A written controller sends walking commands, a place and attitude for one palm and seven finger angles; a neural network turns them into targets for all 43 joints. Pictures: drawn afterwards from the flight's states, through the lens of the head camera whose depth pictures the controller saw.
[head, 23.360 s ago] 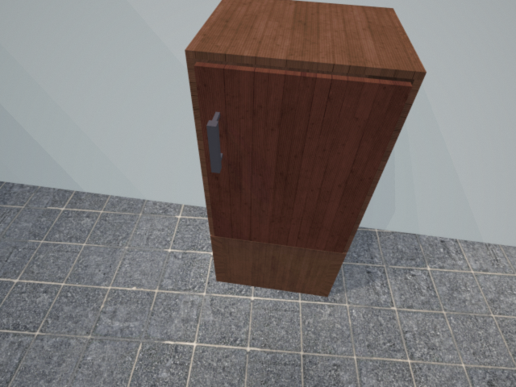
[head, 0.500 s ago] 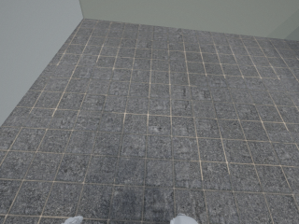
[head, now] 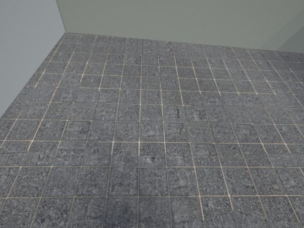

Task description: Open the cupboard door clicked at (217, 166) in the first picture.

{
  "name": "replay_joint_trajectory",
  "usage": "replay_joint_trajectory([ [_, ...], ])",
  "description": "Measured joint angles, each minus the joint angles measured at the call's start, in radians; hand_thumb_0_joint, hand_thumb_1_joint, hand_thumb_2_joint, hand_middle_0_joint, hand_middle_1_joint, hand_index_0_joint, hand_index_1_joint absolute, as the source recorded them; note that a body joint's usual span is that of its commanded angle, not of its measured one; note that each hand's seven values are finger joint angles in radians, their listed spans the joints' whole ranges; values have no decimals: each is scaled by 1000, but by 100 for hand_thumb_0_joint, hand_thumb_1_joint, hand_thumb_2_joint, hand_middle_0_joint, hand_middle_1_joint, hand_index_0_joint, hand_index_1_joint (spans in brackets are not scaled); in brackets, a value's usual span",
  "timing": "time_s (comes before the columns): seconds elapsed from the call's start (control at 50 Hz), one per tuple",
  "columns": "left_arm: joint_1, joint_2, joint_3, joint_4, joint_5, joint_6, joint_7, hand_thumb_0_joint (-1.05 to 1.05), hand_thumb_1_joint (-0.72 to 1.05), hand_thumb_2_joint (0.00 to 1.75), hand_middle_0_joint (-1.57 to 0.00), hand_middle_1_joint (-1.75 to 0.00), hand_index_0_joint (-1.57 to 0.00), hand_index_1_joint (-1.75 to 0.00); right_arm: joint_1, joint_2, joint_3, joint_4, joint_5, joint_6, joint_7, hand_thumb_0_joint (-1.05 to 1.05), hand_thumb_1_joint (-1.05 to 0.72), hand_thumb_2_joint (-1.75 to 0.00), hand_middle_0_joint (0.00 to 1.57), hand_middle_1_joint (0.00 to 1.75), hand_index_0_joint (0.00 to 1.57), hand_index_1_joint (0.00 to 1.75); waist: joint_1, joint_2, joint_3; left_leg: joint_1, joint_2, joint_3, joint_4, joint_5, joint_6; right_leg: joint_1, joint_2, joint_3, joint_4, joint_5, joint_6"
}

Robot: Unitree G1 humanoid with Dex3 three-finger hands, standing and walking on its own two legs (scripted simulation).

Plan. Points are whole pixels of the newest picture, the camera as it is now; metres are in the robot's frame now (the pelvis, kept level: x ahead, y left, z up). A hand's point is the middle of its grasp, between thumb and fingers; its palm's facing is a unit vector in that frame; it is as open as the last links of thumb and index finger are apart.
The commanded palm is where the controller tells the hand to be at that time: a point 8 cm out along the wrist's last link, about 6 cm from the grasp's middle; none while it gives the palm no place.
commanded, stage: turn to face it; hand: left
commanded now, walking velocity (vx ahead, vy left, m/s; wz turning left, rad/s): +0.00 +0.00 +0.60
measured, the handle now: out of the picture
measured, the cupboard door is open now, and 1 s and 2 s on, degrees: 38 38 38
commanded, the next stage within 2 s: none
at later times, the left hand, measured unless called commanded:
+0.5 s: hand (82, 220) +0.17 +0.21 -0.18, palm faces +0.28 -0.93 -0.22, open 7.3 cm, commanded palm none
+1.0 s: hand out of the picture +0.10 +0.14 -0.17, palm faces +0.57 -0.79 -0.24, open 7.4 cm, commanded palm none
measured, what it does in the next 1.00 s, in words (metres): walks ahead, turning left: right foot, then left foot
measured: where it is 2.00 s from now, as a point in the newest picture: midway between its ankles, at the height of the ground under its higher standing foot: outside the picture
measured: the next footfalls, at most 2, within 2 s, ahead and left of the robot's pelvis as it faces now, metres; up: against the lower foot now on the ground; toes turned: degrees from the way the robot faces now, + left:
right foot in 0.14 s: +0.16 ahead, -0.15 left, +0.00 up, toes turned -3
left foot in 0.36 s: +0.16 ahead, +0.12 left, +0.00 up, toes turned +20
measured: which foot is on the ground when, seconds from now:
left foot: down 0.00-0.14, up 0.16-0.34, down 0.36-0.66, up 0.68-1.00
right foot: up 0.00-0.12, down 0.14-0.36, up 0.38-0.64, down 0.66-1.00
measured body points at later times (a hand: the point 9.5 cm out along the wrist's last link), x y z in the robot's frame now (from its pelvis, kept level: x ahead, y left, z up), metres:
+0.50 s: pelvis +0.13 -0.01 -0.01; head +0.17 +0.02 +0.44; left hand +0.16 +0.26 -0.16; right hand +0.24 -0.24 -0.14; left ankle +0.12 +0.10 -0.73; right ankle +0.12 -0.15 -0.67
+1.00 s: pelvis +0.18 -0.04 +0.00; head +0.23 +0.00 +0.44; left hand +0.07 +0.18 -0.15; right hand +0.44 -0.18 -0.13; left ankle +0.12 +0.06 -0.72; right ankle +0.22 -0.15 -0.73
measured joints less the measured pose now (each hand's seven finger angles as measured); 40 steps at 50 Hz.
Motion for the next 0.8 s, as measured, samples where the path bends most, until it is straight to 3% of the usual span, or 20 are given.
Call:
replay_joint_trajectory([
  [0.1,-82,-26,-19,-51,-3,-21,-5,1,91,90,-20,-30,-20,-30,52,-13,6,54,11,26,-6,0,-93,-90,21,30,20,30,-12,43,26,83,7,-31,-54,-19,-15,31,-24,-49,-359,118,22],
  [0.14,-96,-16,-24,-77,-2,-42,-2,1,91,90,-20,-30,-20,-30,91,-4,9,72,21,46,0,0,-93,-90,21,30,20,30,-20,11,16,72,-17,-44,18,-81,-23,88,-52,-30,-504,183,17],
  [0.2,-138,-50,-27,-85,-1,-43,14,1,91,90,-20,-30,-20,-30,89,-21,-2,109,29,95,4,0,-92,-90,21,30,20,30,-27,50,32,-18,-8,-87,274,-261,-18,112,-55,-85,-446,115,27],
  [0.26,-143,-66,-27,-100,0,-39,29,0,91,90,-20,-30,-20,-30,58,-22,-10,111,34,119,6,1,-92,-90,20,30,20,30,-26,35,44,-101,-19,-74,414,-287,-25,166,-74,-125,-484,109,39],
  [0.3,-138,-58,-14,-109,-5,-35,39,-1,92,90,-20,-30,-20,-30,37,-17,-12,88,35,119,11,1,-91,-90,20,30,19,30,-25,8,44,-113,-22,-48,335,-229,-32,190,-90,-145,-503,104,45],
  [0.36,-122,-40,-9,-117,-10,-13,37,-1,92,90,-21,-30,-20,-30,18,-32,-14,32,28,103,21,1,-91,-90,20,30,19,30,-25,0,38,-75,-22,-24,93,-9,-23,187,-109,-173,-448,54,65],
  [0.38,-116,-35,-8,-120,-14,-1,35,-1,92,90,-21,-30,-20,-30,12,-42,-18,14,23,96,21,1,-91,-90,20,30,19,30,-29,12,30,-86,-20,-35,87,5,22,157,-105,-168,-377,-20,79],
  [0.42,-113,-11,-2,-117,-13,30,38,-1,92,90,-21,-30,-20,-30,-15,-39,-20,-7,15,92,15,1,-91,-90,20,30,19,30,-37,2,29,-113,-30,-47,139,-35,49,81,-84,-90,-185,-132,86],
  [0.48,-130,14,6,-107,-11,48,40,0,92,90,-20,-30,-20,-30,-27,-36,-15,-33,12,80,0,0,-91,-90,20,30,19,30,-36,2,31,-100,-44,-76,101,-33,29,-1,-48,-23,-3,-114,95],
  [0.54,-146,22,5,-126,-17,48,38,0,91,90,-20,-30,-20,-30,-37,-46,-9,-43,13,82,-4,0,-91,-90,20,30,20,30,-23,21,42,-66,-50,-109,35,1,19,-14,-25,-2,-52,-88,102],
  [0.62,-153,19,-3,-163,-20,42,35,1,91,90,-20,-30,-20,-30,-49,-70,-17,-51,14,107,2,0,-90,-90,21,30,20,30,-19,59,49,-46,-52,-163,11,11,-4,45,0,-1,-273,-33,94],
  [0.66,-140,23,-7,-189,-17,29,34,1,91,90,-20,-30,-20,-30,-47,-81,-24,-59,20,124,7,0,-90,-90,21,30,20,30,-15,61,40,-61,-68,-188,43,-6,-20,111,-5,0,-458,49,78],
  [0.72,-130,7,-16,-200,-7,13,41,1,91,90,-20,-30,-20,-30,-77,-111,-43,-58,25,150,16,1,-90,-90,21,30,20,30,-10,82,58,-149,-82,-190,309,-201,-23,119,-18,-35,-444,71,18],
  [0.76,-111,-5,-21,-202,-7,9,46,1,91,90,-20,-30,-20,-30,-100,-124,-50,-56,26,159,21,1,-91,-90,20,30,20,30,-9,81,69,-200,-82,-163,490,-216,-33,145,-32,-58,-468,78,7],
  [0.8,-89,-13,-25,-197,-6,7,50,1,91,90,-20,-30,-20,-30,-120,-125,-51,-61,28,162,25,1,-91,-90,20,30,19,30,-7,66,76,-213,-74,-132,539,-207,-45,174,-47,-76,-509,93,4],
])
